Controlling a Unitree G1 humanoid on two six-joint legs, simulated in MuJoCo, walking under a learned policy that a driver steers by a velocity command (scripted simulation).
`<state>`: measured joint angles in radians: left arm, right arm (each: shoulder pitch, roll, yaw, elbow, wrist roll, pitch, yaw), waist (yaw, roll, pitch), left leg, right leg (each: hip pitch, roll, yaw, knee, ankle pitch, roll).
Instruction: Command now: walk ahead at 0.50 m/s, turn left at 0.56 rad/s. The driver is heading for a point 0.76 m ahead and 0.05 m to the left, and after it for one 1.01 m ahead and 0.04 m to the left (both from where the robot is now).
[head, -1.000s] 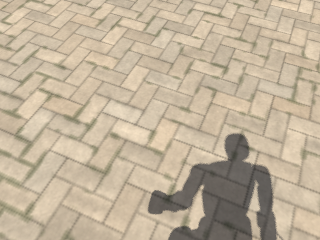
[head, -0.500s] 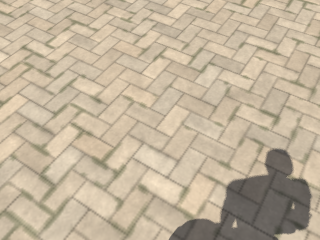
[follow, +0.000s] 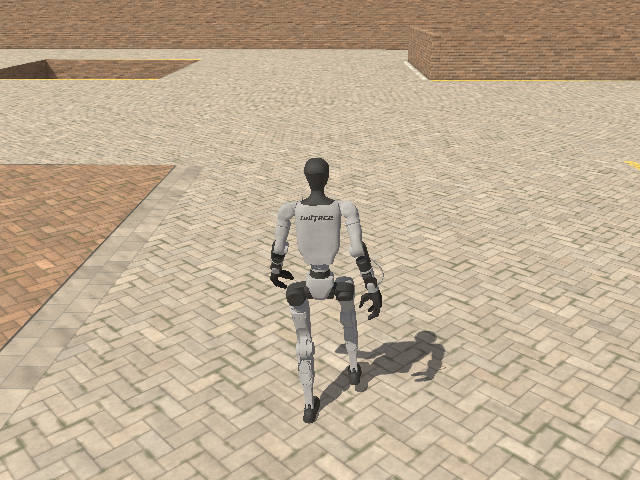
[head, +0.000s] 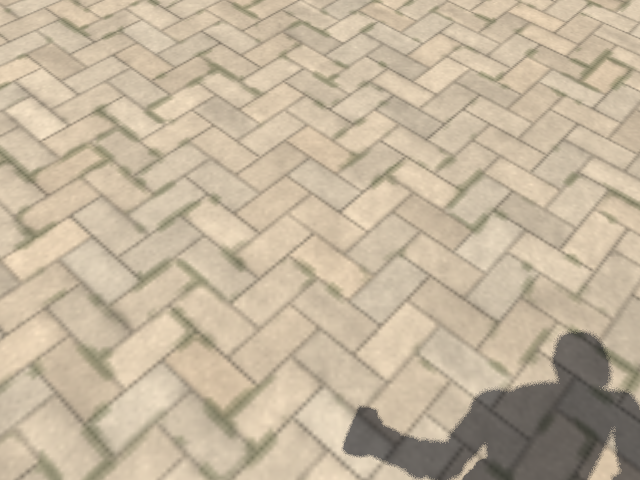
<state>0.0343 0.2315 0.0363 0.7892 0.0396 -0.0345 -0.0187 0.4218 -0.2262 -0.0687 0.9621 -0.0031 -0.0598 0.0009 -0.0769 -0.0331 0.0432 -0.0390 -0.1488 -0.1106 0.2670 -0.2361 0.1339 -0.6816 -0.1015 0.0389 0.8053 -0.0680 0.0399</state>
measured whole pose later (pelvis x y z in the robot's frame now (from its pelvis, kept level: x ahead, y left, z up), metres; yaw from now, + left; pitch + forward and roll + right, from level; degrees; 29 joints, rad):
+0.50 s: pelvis +0.27 -0.03 +0.00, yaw +17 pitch +1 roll -1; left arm 0.39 0.25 0.05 0.87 0.02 -0.10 -0.01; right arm 0.14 -0.29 -0.07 0.76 -0.04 0.00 0.06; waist 0.04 0.05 0.03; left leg -0.66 0.05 -0.04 0.97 -0.14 0.04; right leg -0.07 0.01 -0.17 0.27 -0.22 -0.04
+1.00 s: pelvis +0.49 +0.10 +0.00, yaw +15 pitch +0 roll +1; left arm 0.25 0.26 0.06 0.86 0.03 -0.01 -0.04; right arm 0.38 -0.23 -0.04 0.91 -0.02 -0.09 0.00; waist -0.02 -0.05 0.02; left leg -0.03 -0.06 0.16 0.22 -0.21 0.08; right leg -0.65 -0.08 0.02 1.00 -0.13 -0.03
